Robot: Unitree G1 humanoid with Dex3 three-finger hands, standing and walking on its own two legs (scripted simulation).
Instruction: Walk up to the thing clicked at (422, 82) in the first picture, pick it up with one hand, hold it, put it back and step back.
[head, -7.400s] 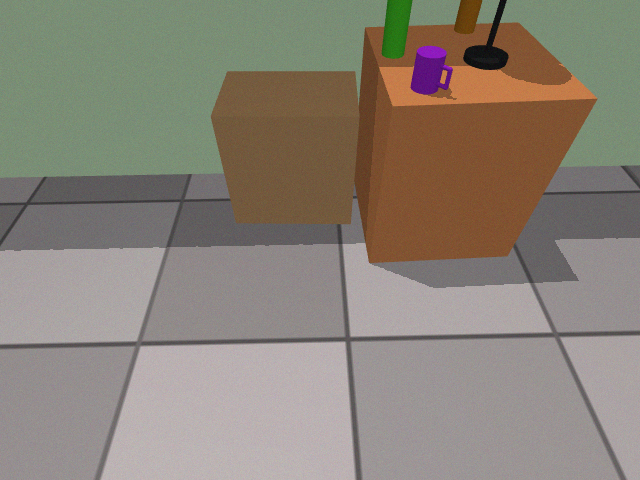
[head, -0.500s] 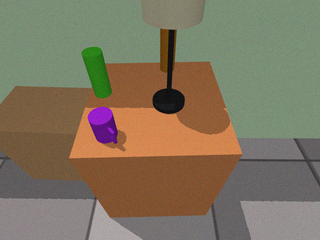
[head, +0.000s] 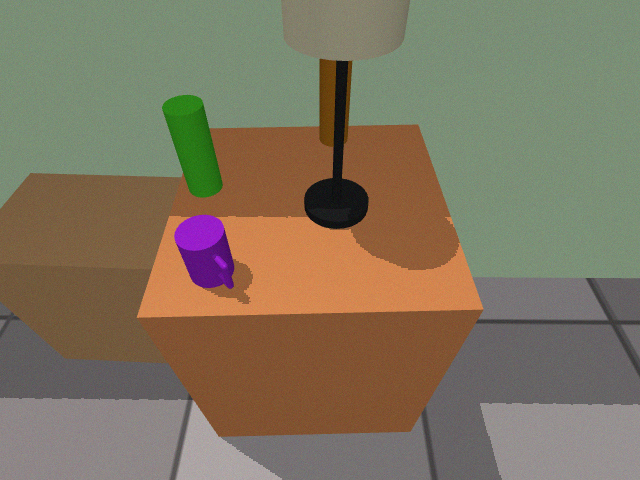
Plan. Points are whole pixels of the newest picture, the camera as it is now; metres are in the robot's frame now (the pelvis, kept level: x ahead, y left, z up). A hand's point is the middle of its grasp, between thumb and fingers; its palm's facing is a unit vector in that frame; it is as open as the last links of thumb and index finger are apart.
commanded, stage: stand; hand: left
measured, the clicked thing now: (211, 257) +0.47 +0.19 -0.04
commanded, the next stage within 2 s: rise first in 0.26 s
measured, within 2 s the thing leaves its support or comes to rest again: neither
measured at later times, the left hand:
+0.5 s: hand out of the picture +0.12 +0.24 -0.14, palm faces +0.10 -0.94 -0.31, open 8.6 cm
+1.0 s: hand (115, 439) +0.19 +0.27 -0.05, palm faces +0.28 -0.89 -0.36, open 17.0 cm
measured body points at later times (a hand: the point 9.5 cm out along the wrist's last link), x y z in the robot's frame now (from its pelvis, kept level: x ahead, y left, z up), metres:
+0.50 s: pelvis -0.01 +0.00 +0.00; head +0.03 +0.00 +0.44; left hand +0.12 +0.29 -0.12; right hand +0.12 -0.29 -0.13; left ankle -0.01 +0.14 -0.75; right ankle +0.00 -0.13 -0.75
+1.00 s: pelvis +0.01 +0.01 -0.01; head +0.02 +0.00 +0.44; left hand +0.18 +0.31 -0.02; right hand +0.18 -0.25 -0.09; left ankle -0.01 +0.14 -0.75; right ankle +0.00 -0.13 -0.75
